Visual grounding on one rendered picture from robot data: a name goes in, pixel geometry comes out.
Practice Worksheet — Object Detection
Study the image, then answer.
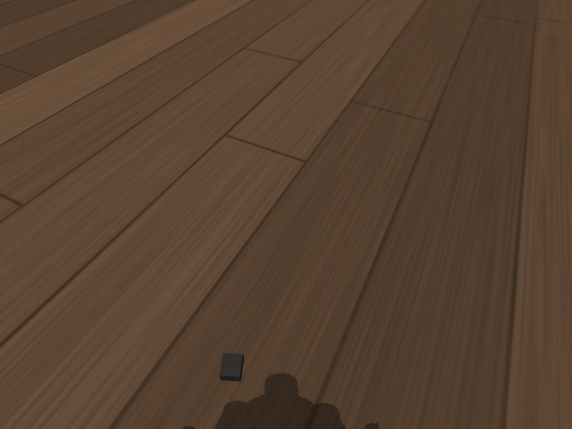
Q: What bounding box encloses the small box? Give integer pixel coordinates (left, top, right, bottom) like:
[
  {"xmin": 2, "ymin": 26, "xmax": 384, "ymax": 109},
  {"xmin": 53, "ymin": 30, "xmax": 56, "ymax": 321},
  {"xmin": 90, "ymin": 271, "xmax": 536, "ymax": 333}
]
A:
[{"xmin": 219, "ymin": 353, "xmax": 244, "ymax": 382}]

